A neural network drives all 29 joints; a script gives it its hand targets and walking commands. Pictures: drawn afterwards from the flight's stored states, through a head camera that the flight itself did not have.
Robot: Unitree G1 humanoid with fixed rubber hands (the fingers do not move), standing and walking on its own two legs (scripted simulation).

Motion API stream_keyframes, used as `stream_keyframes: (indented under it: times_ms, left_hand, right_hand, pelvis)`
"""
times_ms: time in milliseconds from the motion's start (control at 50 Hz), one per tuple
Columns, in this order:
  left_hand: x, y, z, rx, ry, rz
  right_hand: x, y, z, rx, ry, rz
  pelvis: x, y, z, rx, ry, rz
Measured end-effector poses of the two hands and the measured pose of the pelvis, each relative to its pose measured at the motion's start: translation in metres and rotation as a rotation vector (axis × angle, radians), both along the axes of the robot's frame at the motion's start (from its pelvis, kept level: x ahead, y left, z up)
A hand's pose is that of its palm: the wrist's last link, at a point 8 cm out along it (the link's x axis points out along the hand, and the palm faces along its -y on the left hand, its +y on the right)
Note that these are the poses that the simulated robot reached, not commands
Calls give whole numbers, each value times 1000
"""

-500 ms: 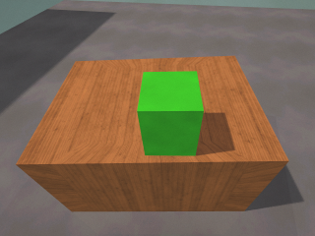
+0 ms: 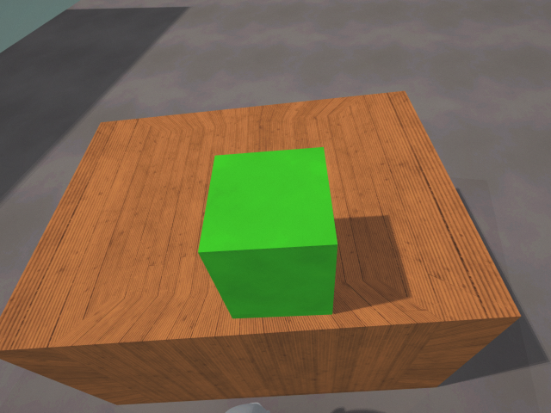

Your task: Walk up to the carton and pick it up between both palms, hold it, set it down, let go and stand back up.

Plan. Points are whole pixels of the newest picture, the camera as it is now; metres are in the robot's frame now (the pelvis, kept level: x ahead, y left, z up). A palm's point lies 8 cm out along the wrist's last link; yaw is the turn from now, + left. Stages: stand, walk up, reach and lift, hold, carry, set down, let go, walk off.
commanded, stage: walk up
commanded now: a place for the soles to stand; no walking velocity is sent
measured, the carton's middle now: (275, 237) +0.43 +0.03 -0.05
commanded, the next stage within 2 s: reach and lift in 1.64 s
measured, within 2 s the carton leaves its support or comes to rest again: neither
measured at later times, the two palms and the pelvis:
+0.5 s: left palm out of the picture +0.07 +0.29 -0.12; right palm out of the picture +0.12 -0.25 -0.12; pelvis +0.02 +0.02 -0.01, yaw -2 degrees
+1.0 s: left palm out of the picture +0.08 +0.30 -0.12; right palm out of the picture +0.08 -0.24 -0.13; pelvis +0.01 +0.03 +0.00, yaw -2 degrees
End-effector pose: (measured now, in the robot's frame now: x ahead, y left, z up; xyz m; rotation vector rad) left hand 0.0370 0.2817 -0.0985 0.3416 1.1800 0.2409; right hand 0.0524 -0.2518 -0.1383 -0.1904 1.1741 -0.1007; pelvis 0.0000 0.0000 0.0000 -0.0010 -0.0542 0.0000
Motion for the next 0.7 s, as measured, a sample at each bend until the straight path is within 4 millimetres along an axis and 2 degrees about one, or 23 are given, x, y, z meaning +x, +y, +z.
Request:
stream_keyframes:
  times_ms: [80, 160, 240, 320, 420, 560, 700]
  left_hand:
    - [16, 12, -18, -30, 12, 2]
    - [29, 15, -28, -69, 21, 0]
    - [33, 13, -36, -99, 28, -1]
    - [31, 9, -40, -110, 39, -6]
    - [31, 3, -38, -99, 40, -25]
    - [39, 10, -20, -68, -2, -39]
    - [43, 12, -16, -62, -23, -45]
  right_hand:
    - [30, 11, 0, -32, -27, 6]
    - [54, 14, 14, -72, -55, 8]
    - [71, 14, 25, -102, -85, 15]
    - [80, 10, 29, -114, -107, 18]
    - [79, 3, 25, -100, -124, 4]
    - [60, 9, 11, -58, -52, -18]
    - [41, 11, 4, -50, 4, -31]
  pelvis:
    - [16, 15, -9, -23, -1, -1]
    - [24, 25, -7, -25, -12, -4]
    - [27, 28, -6, -29, -10, -5]
    - [26, 27, -7, -24, -11, -10]
    - [21, 19, -9, -10, -19, -27]
    - [19, 20, -4, -16, -9, -30]
    - [15, 22, -3, -19, -12, -30]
